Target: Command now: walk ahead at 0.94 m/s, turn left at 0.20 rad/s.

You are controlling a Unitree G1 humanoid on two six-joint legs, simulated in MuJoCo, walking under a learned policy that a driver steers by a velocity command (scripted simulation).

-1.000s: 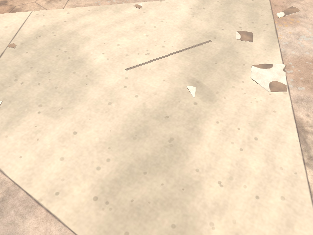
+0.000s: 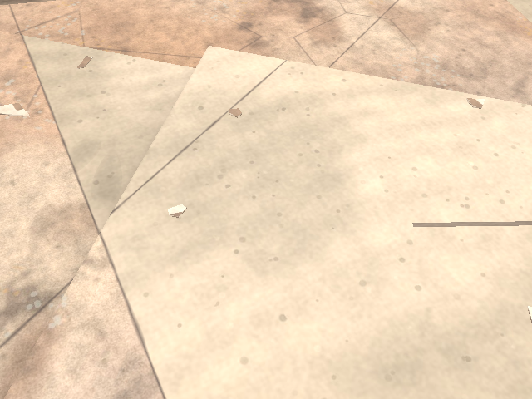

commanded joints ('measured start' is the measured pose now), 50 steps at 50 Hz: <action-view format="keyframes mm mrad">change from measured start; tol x32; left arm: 1 -45 99 21 -34 -19 17 -9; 9 -103 90 1 -10 -60 -5 -26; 14 628 248 83 234 -64 22 13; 50 3 102 15 -51 -54 -7 5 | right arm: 1 33 -138 -29 -40 8 -56 0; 29 -560 -26 100 -310 -22 -51 4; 36 83 -253 2 -143 -72 -92 -30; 50 -226 -187 -30 -50 45 -82 -23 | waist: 1 2 52 91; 14 419 25 -135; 15 167 -313 -81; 19 22 170 40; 26 96 54 129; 34 -56 -43 -190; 37 -52 361 -609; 41 2 40 -101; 50 58 129 -110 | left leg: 1 61 227 -214 -350 292 55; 8 208 238 86 -429 1066 -81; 12 326 307 138 90 1689 -135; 13 235 291 139 439 1620 -133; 15 -582 -46 10 1311 -147 -167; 33 -9 75 12 -41 452 -121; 36 746 722 -546 212 1512 104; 38 661 572 -543 26 784 160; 44 -40 358 -124 -206 869 79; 50 -39 347 -35 -167 740 31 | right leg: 1 -166 2 -71 -120 128 -15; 12 435 328 -216 -481 186 -185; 15 927 63 449 -590 111 -433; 18 621 -35 758 -1015 -378 -425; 24 147 166 395 -1090 55 -351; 33 581 181 347 -585 937 -135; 34 499 210 329 -376 826 -108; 36 65 356 133 287 -456 -50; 37 -98 267 238 418 -391 1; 50 302 151 46 -599 237 -41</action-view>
